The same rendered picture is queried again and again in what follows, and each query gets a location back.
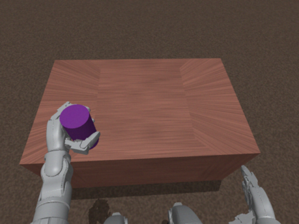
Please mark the left robot arm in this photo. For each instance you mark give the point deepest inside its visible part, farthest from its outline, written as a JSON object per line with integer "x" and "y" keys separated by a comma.
{"x": 55, "y": 197}

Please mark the right robot hand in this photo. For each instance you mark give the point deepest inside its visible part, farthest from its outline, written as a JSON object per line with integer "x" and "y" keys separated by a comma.
{"x": 256, "y": 198}

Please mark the left robot hand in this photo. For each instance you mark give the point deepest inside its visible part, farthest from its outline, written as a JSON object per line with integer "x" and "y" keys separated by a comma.
{"x": 58, "y": 139}

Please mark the can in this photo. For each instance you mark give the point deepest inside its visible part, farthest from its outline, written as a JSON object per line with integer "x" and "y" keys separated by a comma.
{"x": 78, "y": 123}

